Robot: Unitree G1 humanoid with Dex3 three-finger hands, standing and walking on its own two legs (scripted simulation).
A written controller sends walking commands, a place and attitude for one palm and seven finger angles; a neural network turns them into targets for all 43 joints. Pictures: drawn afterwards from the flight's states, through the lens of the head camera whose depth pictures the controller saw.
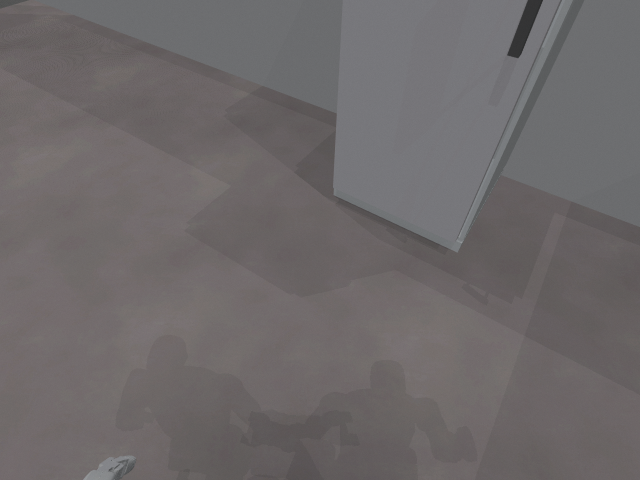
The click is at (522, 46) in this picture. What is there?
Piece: fridge door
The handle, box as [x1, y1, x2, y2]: [507, 0, 542, 57]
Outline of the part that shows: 542,0 527,1 507,55 518,57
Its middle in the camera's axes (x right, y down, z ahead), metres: +0.48 -0.60 +0.78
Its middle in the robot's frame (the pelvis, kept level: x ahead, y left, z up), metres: +1.05 -0.42 +0.28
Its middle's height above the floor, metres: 1.05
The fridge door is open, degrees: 0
